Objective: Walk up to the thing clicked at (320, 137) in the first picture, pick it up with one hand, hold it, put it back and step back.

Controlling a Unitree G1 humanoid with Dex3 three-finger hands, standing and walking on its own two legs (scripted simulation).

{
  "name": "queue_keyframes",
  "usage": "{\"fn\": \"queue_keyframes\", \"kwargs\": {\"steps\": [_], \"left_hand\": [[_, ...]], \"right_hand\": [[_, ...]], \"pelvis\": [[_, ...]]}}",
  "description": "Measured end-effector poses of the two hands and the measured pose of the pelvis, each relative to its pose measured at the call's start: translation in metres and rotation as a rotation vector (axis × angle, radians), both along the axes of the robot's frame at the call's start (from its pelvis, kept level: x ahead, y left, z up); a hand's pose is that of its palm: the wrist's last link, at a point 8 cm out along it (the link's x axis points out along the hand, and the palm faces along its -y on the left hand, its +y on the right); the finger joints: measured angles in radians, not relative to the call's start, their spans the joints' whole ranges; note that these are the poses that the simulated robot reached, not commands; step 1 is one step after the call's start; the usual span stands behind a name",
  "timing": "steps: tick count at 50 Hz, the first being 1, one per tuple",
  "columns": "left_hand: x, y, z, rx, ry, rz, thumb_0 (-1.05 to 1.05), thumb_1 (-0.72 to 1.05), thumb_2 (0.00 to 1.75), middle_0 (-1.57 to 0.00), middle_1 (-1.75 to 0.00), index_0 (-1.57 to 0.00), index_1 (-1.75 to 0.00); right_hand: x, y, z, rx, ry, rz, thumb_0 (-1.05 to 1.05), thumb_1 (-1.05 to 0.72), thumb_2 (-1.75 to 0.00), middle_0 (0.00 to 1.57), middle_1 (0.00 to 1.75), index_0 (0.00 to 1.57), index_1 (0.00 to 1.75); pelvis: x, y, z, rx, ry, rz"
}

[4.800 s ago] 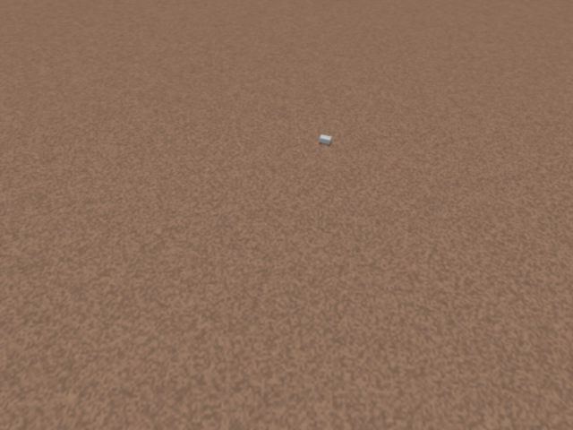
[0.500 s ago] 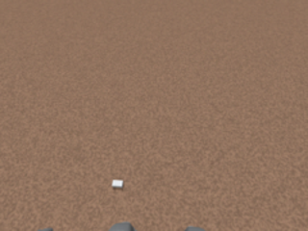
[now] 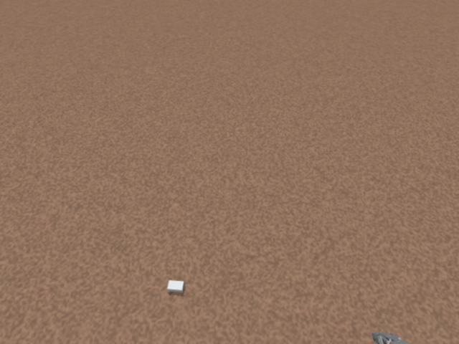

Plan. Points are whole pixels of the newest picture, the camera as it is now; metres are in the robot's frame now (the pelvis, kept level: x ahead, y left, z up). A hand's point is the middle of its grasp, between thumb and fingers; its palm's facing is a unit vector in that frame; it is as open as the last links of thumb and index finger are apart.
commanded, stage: walk up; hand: left
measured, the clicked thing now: (176, 286) +0.45 +0.24 -0.76
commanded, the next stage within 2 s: stand in 0.72 s
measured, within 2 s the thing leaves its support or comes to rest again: neither
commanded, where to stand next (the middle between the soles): +0.08 +0.00 m, yaw -1 degrees
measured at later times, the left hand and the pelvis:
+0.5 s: hand out of the picture +0.08 +0.25 -0.15, palm faces -0.02 -0.94 -0.33, open 7.3 cm; pelvis +0.01 +0.00 +0.00, yaw +0 degrees
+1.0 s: hand out of the picture +0.10 +0.24 -0.15, palm faces -0.02 -0.94 -0.34, open 7.3 cm; pelvis +0.03 -0.01 +0.01, yaw +0 degrees
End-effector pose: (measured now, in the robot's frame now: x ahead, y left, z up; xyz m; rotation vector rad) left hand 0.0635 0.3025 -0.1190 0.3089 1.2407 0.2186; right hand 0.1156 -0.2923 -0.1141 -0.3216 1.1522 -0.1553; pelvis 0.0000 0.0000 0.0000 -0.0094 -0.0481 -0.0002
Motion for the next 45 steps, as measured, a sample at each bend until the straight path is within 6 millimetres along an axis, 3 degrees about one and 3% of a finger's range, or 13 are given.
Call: {"fn": "queue_keyframes", "kwargs": {"steps": [10, 23, 45], "left_hand": [[0.015, -0.003, 0.005, -0.011, -0.025, -0.015, 0.00, 0.91, 0.90, -0.20, -0.29, -0.21, -0.30], [0.012, -0.008, 0.002, -0.019, 0.005, -0.017, 0.00, 0.91, 0.90, -0.20, -0.29, -0.21, -0.30], [0.021, -0.013, 0.003, -0.010, 0.008, -0.017, 0.00, 0.91, 0.90, -0.20, -0.29, -0.21, -0.30]], "right_hand": [[-0.018, -0.004, 0.001, -0.005, 0.040, -0.031, 0.00, -0.91, -0.90, 0.20, 0.30, 0.20, 0.30], [-0.045, -0.007, -0.002, -0.006, 0.100, -0.064, 0.01, -0.91, -0.90, 0.20, 0.30, 0.20, 0.30], [-0.022, -0.011, -0.002, -0.005, 0.076, -0.048, 0.00, -0.91, -0.90, 0.20, 0.30, 0.20, 0.30]], "pelvis": [[0.001, 0.001, 0.004, 0.003, 0.001, -0.003], [0.005, 0.000, 0.005, 0.005, 0.009, -0.002], [0.019, -0.007, 0.005, 0.010, 0.024, 0.004]]}}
